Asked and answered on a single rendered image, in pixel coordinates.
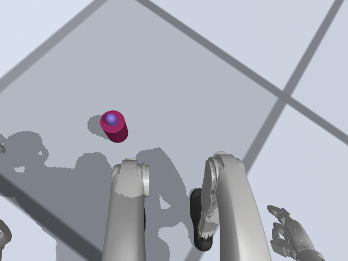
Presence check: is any right robot foot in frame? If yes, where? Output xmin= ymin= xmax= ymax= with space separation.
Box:
xmin=190 ymin=189 xmax=213 ymax=252

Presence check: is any right robot arm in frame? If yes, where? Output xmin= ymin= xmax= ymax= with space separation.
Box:
xmin=296 ymin=250 xmax=326 ymax=261

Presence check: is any right robot hand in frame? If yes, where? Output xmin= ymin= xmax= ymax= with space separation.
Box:
xmin=267 ymin=205 xmax=315 ymax=260

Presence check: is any bottle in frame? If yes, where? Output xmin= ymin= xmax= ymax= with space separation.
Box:
xmin=100 ymin=110 xmax=128 ymax=143

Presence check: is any left robot arm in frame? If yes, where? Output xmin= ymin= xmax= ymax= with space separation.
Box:
xmin=0 ymin=219 xmax=12 ymax=261

